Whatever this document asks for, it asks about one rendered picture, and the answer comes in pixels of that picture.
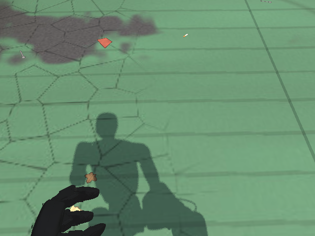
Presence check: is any left robot hand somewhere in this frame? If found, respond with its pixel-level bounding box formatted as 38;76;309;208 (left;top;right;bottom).
31;185;106;236

